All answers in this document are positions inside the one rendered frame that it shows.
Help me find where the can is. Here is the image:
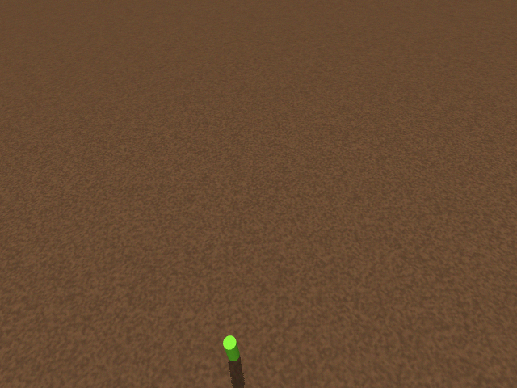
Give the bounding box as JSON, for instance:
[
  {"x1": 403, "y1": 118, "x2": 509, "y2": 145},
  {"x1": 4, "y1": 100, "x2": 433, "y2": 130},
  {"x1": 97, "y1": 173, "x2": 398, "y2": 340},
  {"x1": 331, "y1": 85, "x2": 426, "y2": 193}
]
[{"x1": 223, "y1": 335, "x2": 240, "y2": 361}]

